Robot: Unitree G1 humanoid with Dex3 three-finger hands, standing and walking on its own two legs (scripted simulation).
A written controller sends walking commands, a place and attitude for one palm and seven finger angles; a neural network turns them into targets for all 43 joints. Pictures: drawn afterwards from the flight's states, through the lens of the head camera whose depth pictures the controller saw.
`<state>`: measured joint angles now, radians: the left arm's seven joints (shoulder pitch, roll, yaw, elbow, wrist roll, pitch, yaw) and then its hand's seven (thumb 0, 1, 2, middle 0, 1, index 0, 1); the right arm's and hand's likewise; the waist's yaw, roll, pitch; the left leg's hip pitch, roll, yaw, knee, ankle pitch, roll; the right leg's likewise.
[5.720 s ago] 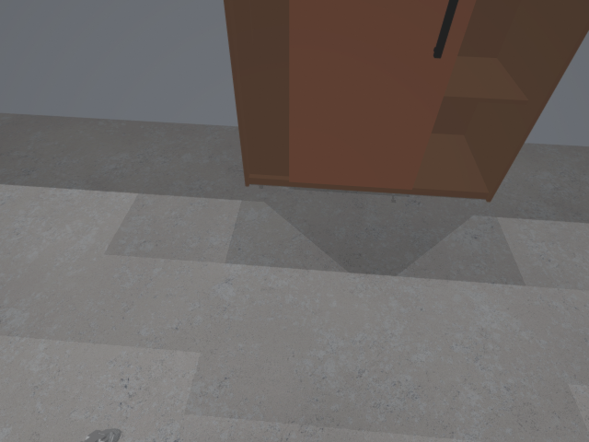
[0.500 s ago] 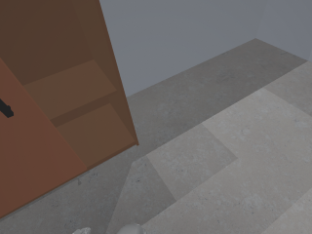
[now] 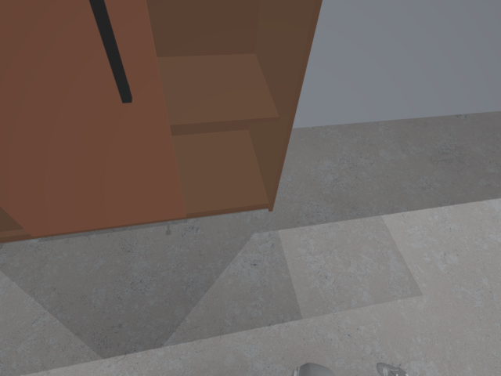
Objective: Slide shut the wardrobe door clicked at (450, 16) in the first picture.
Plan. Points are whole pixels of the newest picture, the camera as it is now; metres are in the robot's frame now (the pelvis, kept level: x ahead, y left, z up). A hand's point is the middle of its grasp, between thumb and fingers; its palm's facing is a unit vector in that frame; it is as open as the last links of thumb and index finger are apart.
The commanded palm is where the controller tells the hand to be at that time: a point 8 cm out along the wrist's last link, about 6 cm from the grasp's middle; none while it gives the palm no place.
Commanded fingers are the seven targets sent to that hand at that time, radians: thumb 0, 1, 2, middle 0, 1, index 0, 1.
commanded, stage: turn to face it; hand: left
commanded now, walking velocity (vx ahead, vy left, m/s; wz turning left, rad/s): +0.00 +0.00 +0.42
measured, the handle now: (108, 32) +0.73 +0.39 +0.12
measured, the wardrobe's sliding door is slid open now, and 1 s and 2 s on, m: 0.39 0.39 0.39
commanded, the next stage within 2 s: take the last steps up to it in 0.42 s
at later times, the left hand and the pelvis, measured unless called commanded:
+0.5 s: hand out of the picture +0.05 +0.15 -0.14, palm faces +0.20 -0.94 -0.27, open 7.4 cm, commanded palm none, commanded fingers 0.00 0.90 0.90 -0.20 -0.30 -0.20 -0.30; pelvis +0.00 -0.05 +0.01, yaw +12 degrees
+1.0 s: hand out of the picture -0.06 +0.22 -0.17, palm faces +0.35 -0.92 -0.18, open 7.4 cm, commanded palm none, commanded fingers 0.00 0.90 0.90 -0.20 -0.30 -0.20 -0.30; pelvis +0.03 +0.04 +0.01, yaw +16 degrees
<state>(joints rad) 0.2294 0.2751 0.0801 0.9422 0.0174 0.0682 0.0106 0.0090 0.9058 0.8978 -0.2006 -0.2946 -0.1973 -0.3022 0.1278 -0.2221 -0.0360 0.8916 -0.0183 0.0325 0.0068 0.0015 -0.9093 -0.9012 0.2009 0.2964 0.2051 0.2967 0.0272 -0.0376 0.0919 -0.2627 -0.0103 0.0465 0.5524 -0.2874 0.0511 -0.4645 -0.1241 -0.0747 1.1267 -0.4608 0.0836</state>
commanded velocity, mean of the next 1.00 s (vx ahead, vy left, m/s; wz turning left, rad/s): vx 0.15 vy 0.02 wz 0.17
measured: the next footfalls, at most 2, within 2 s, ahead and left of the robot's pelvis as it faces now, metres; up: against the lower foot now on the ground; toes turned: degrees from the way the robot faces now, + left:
right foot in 0.34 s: +0.04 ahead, -0.14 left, +0.00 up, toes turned +5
left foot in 0.82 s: +0.00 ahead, +0.13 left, +0.00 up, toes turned +22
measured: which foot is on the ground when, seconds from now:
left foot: down 0.00-0.34, up 0.36-0.80, down 0.82-1.00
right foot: up 0.00-0.32, down 0.34-0.82, up 0.84-1.00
